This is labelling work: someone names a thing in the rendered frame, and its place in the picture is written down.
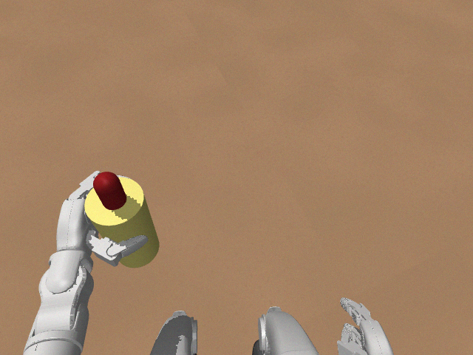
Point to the left robot arm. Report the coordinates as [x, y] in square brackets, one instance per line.
[62, 319]

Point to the right robot hand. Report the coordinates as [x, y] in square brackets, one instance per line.
[369, 340]

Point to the bottle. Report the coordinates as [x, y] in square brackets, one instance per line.
[118, 209]

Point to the left robot hand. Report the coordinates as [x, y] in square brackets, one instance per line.
[76, 231]

